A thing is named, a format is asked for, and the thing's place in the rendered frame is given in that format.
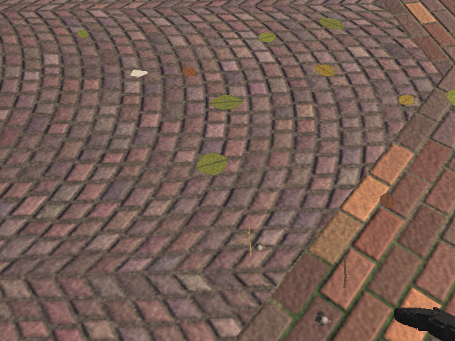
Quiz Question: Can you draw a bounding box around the robot right hand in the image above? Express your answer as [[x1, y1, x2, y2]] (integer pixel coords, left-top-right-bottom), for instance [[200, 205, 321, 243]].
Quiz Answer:
[[394, 307, 455, 341]]

